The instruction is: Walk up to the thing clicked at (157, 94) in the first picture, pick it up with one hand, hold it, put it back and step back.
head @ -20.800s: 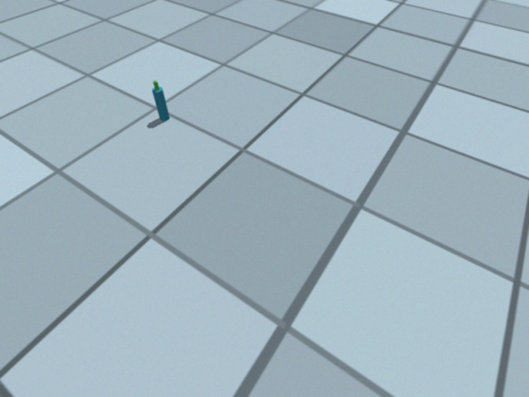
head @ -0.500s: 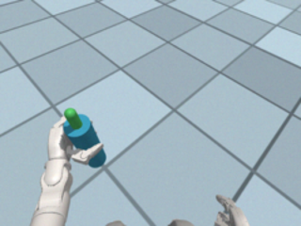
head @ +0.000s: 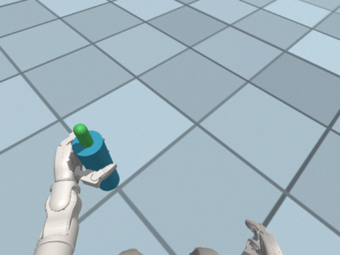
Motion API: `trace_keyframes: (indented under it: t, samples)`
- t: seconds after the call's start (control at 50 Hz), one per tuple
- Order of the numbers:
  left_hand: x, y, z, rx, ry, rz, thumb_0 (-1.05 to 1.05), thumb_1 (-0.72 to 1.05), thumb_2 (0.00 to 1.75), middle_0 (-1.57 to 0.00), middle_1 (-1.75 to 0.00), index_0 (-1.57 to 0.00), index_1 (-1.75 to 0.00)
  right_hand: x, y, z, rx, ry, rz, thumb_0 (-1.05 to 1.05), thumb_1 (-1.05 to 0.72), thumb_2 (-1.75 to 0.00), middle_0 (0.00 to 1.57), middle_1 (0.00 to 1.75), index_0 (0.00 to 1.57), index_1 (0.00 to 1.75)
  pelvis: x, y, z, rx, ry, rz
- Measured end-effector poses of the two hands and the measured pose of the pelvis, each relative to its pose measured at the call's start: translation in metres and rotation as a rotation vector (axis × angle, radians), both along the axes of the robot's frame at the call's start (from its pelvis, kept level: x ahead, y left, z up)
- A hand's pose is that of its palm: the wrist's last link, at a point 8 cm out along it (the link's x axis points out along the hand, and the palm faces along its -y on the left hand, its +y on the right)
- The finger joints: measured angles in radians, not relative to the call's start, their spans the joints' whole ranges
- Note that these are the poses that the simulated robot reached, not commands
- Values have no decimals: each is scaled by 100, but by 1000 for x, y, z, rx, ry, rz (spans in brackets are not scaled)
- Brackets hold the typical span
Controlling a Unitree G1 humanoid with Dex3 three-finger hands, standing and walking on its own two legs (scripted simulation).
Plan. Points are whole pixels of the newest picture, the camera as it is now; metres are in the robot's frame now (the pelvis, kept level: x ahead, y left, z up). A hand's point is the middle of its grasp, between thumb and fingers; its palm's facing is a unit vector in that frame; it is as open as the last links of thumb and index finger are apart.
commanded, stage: hold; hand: left
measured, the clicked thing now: (97, 159) +0.32 +0.16 +0.04
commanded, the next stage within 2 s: crouch in 0.18 s
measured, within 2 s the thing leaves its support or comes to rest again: neither
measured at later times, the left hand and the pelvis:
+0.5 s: hand (96, 160) +0.33 +0.17 +0.02, palm faces +0.13 -0.99 +0.01, open 9.2 cm; pelvis +0.00 +0.00 -0.01, yaw +0 degrees
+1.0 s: hand (109, 184) +0.36 +0.19 -0.22, palm faces +0.18 -0.98 -0.03, open 9.2 cm; pelvis -0.04 +0.00 -0.19, yaw -2 degrees
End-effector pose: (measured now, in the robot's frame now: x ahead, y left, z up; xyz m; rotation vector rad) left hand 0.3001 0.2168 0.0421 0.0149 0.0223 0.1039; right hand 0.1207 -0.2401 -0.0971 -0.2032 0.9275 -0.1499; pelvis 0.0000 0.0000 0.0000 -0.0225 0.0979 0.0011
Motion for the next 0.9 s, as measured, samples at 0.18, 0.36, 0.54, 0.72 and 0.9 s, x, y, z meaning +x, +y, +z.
trace_keyframes:
  t: [0.18, 0.36, 0.54, 0.72, 0.9]
  samples:
    - [2, 4, -1, -9, 1, 16, -3, -43, 109, -82, -117, -85, -120, -3, 3, 0, 3, 3, 1, 1, -90, -90, 20, 30, 20, 30, -3, 1, 0, 1, 0, 0]
    - [0, 2, 0, -5, -1, 7, -3, -43, 110, -83, -117, -85, -120, -4, 3, -2, 3, 5, 0, 1, -90, -90, 20, 30, 20, 30, -2, 3, 0, -1, 0, 0]
    - [2, 4, -35, -33, 50, 35, -3, -43, 110, -83, -117, -86, -119, -7, 0, -9, -10, 29, 10, 1, -90, -90, 20, 30, 20, 30, -6, 1, -9, 0, 47, 0]
    - [8, 13, -109, -27, 47, 56, -3, -43, 109, -82, -117, -85, -120, -20, -11, -54, -49, 106, 41, 1, -90, -90, 20, 30, 20, 30, -17, 2, -53, -11, 203, 1]
    - [27, 16, -211, -5, -9, 49, -3, -42, 110, -82, -118, -85, -121, -30, -16, -152, -62, 189, 70, 1, -90, -90, 20, 30, 20, 30, -28, 4, -145, -24, 391, -12]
